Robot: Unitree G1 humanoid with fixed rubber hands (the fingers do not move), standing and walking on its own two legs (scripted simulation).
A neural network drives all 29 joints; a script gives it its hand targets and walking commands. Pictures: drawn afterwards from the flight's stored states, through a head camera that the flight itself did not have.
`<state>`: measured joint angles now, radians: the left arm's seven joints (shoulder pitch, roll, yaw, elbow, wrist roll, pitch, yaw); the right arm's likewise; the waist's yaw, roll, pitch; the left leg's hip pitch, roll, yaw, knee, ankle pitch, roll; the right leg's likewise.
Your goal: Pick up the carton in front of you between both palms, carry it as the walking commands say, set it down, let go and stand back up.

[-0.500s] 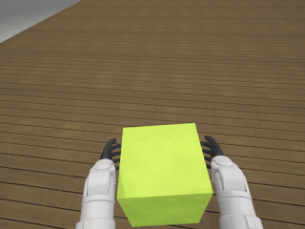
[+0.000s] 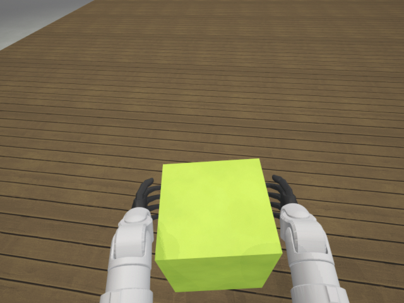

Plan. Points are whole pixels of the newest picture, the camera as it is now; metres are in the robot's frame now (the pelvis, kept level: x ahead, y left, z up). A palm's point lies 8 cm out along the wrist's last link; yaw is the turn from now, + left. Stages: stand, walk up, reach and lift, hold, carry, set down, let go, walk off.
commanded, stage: carry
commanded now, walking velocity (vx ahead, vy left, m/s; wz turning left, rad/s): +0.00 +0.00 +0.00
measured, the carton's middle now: (214, 229) +0.30 +0.00 -0.04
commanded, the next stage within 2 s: hold in 0.24 s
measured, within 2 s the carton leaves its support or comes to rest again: neither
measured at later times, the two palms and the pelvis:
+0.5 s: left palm (136, 224) +0.27 +0.15 +0.05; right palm (290, 218) +0.27 -0.15 +0.05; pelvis -0.02 +0.00 +0.01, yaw +1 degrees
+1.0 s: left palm (136, 223) +0.26 +0.15 +0.06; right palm (293, 217) +0.27 -0.15 +0.06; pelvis -0.03 -0.01 +0.01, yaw +1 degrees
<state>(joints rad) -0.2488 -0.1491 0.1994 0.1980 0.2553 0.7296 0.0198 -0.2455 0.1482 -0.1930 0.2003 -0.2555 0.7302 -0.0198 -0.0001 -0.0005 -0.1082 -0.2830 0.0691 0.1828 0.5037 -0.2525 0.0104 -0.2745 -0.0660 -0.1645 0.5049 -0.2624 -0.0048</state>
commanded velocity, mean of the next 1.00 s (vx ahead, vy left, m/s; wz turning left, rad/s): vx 0.00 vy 0.00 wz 0.00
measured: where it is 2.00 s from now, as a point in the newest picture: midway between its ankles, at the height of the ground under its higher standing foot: outside the picture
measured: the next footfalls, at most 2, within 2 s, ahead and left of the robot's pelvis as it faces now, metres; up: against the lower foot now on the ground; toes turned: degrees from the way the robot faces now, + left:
none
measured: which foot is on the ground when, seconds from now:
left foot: down 0.00-1.00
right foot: down 0.00-1.00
